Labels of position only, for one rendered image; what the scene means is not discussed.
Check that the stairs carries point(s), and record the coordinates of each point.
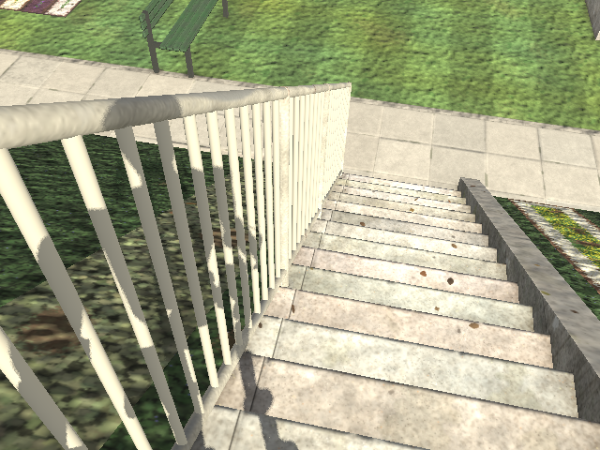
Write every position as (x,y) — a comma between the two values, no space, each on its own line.
(398,331)

